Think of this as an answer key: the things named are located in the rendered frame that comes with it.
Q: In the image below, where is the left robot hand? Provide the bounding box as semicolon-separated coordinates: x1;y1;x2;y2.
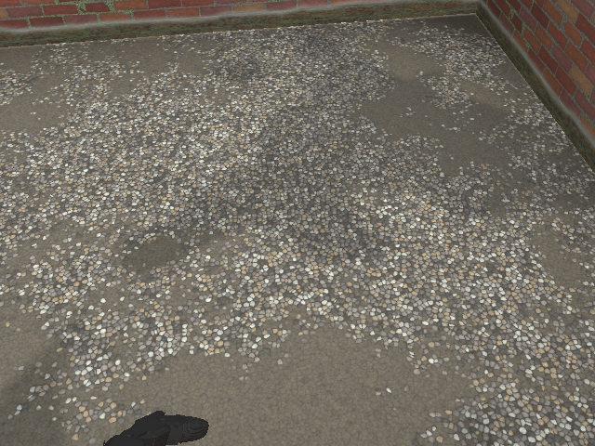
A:
103;411;209;446

